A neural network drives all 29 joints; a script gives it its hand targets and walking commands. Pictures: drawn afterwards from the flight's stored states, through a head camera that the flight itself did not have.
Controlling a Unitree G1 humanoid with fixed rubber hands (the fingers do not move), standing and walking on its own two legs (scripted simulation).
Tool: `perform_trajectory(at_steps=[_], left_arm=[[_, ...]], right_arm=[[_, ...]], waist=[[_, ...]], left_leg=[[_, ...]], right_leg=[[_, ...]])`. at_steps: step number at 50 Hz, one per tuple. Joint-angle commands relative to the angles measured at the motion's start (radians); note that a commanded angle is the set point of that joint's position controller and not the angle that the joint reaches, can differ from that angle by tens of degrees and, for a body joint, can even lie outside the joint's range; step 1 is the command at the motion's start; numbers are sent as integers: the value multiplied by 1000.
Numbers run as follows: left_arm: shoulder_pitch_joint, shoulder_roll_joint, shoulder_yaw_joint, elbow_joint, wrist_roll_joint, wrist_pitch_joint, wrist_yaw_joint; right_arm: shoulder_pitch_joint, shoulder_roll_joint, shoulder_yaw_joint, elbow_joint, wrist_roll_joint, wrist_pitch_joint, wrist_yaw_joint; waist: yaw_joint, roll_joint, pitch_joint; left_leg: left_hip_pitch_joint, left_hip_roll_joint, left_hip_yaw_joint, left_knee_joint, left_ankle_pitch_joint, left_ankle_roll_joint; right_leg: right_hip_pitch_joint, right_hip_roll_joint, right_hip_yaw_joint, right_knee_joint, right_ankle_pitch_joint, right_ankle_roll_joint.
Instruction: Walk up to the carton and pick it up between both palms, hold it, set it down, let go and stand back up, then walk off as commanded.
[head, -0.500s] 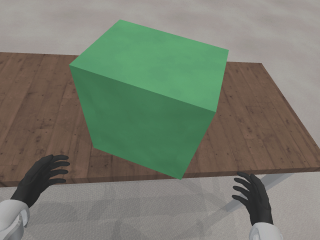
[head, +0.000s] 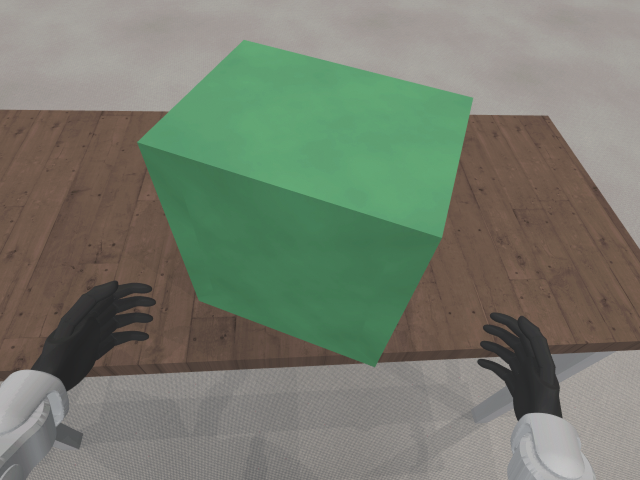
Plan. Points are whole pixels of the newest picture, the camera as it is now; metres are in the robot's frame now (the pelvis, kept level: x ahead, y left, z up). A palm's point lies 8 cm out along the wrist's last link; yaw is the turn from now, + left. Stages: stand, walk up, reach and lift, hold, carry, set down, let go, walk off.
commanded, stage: reach and lift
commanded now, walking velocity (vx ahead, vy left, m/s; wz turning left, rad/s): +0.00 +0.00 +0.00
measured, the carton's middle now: (314, 215) +0.42 +0.02 +0.09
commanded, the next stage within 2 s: none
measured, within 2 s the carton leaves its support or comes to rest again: neither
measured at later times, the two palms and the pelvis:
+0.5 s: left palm (77, 287) +0.29 +0.26 +0.11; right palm (539, 324) +0.26 -0.20 +0.12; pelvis +0.00 +0.00 +0.00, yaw +0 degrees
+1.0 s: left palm (77, 203) +0.35 +0.26 +0.17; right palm (544, 268) +0.31 -0.21 +0.14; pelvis -0.02 +0.00 +0.00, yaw +0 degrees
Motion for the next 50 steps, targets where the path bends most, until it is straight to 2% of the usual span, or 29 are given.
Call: perform_trajectory(at_steps=[1,4,5,6,9,11,12,13,14,18,19,22,23,26,27,29,31,34,38,39,40,42,43,45,46,47,48,49,50], left_arm=[[-303,254,156,-170,-39,-20,11],[-363,249,158,-157,-35,7,-1],[-362,252,163,-148,-23,14,-4],[-369,248,156,-157,-33,26,-6],[-401,238,174,-120,-19,63,-18],[-462,245,186,-135,-15,87,-14],[-476,245,182,-122,-21,86,-18],[-526,256,182,-139,-16,95,-14],[-537,243,179,-127,-23,101,-14],[-603,255,191,-135,-21,113,-13],[-608,243,179,-129,-24,118,-14],[-687,269,184,-96,-21,133,-19],[-708,255,179,-88,-20,135,-17],[-796,260,186,-41,-9,149,-20],[-816,269,185,-33,-10,149,-19],[-850,259,167,3,-22,155,-22],[-919,259,146,75,-29,160,-29],[-967,260,137,108,-18,168,-38],[-1097,295,122,134,-31,169,-30],[-1125,288,116,202,-36,168,-34],[-1160,290,112,213,-34,169,-32],[-1183,287,92,254,-35,170,-35],[-1205,301,90,274,-27,171,-35],[-1265,287,87,316,-22,166,-31],[-1302,310,87,291,-24,163,-26],[-1320,302,68,309,-23,164,-25],[-1351,305,76,326,-30,165,-26],[-1373,311,73,318,-18,165,-21],[-1370,299,58,362,-12,170,-22]], right_arm=[[-242,-152,-88,-318,67,3,-12],[-275,-159,-90,-287,72,28,-27],[-281,-164,-80,-283,86,33,-29],[-288,-164,-93,-281,90,42,-35],[-341,-180,-79,-270,105,47,-42],[-377,-190,-83,-247,108,63,-45],[-401,-189,-104,-268,97,64,-47],[-436,-206,-108,-255,94,65,-46],[-456,-210,-115,-244,103,72,-44],[-506,-206,-121,-207,109,85,-40],[-521,-224,-128,-189,112,89,-40],[-595,-216,-119,-147,139,112,-44],[-615,-229,-133,-134,137,113,-41],[-663,-235,-151,-53,133,129,-37],[-684,-255,-161,-42,127,134,-39],[-732,-259,-152,-25,135,143,-36],[-793,-269,-178,33,127,151,-42],[-859,-263,-160,45,135,141,-45],[-985,-280,-174,74,140,133,-45],[-1013,-274,-170,114,130,137,-42],[-1059,-275,-169,118,134,134,-43],[-1067,-281,-172,162,126,136,-40],[-1090,-281,-173,175,130,135,-44],[-1142,-279,-171,220,128,131,-42],[-1172,-288,-165,214,135,130,-40],[-1184,-299,-172,242,136,128,-40],[-1220,-288,-170,253,133,129,-42],[-1229,-303,-186,274,131,127,-41],[-1225,-309,-175,305,134,128,-39]], waist=[[2,88,-403],[-12,81,-422],[-5,94,-434],[-26,81,-438],[-14,83,-434],[-17,96,-448],[-25,84,-463],[-23,107,-473],[-39,99,-476],[-33,106,-521],[-48,115,-510],[-51,124,-498],[-69,128,-516],[-82,134,-509],[-97,117,-516],[-96,108,-532],[-129,84,-552],[-127,85,-554],[-143,81,-620],[-146,68,-579],[-140,65,-602],[-164,52,-601],[-164,72,-597],[-163,54,-626],[-156,85,-657],[-172,86,-657],[-172,67,-648],[-179,82,-663],[-182,91,-653]], left_leg=[[22,7,-81,-262,156,-62],[70,3,-81,-247,200,-68],[87,2,-73,-243,234,-71],[107,4,-84,-235,262,-75],[134,0,-77,-230,329,-80],[147,-8,-79,-231,349,-79],[153,-8,-72,-226,348,-80],[158,-9,-74,-227,348,-87],[160,-8,-79,-226,345,-86],[181,-9,-71,-215,401,-83],[183,-7,-79,-214,418,-90],[183,-7,-76,-221,372,-90],[197,-2,-80,-216,408,-99],[180,3,-88,-222,373,-95],[190,-2,-93,-228,335,-90],[182,2,-93,-232,349,-84],[177,6,-105,-232,299,-76],[173,2,-99,-228,342,-69],[157,-3,-100,-230,290,-67],[145,-1,-109,-229,274,-60],[131,-1,-101,-229,265,-56],[130,-7,-107,-233,236,-50],[114,-4,-102,-234,243,-51],[114,-1,-107,-237,233,-51],[125,-6,-99,-233,231,-51],[119,0,-106,-234,257,-55],[121,-8,-105,-229,240,-52],[145,-6,-109,-228,243,-60],[136,-4,-107,-230,255,-65]], right_leg=[[191,0,12,-63,159,-57],[187,2,16,-69,191,-56],[190,0,16,-67,223,-52],[183,5,13,-66,252,-53],[200,6,11,-76,297,-51],[195,4,12,-76,308,-51],[198,1,16,-82,316,-52],[188,4,8,-79,298,-55],[190,10,8,-81,290,-59],[196,10,7,-72,347,-56],[201,14,7,-71,367,-59],[193,4,14,-80,328,-56],[200,14,8,-74,353,-62],[181,15,12,-81,324,-69],[182,14,12,-83,309,-63],[183,13,18,-81,334,-64],[193,12,16,-76,318,-70],[205,17,12,-76,359,-59],[216,15,8,-67,334,-58],[201,12,7,-64,320,-59],[206,10,5,-62,321,-61],[205,12,4,-65,322,-55],[218,8,8,-56,338,-56],[219,15,1,-59,327,-58],[212,14,2,-57,321,-57],[222,20,-4,-51,347,-57],[219,16,-1,-60,333,-56],[201,21,-6,-58,325,-56],[208,22,-10,-56,342,-55]])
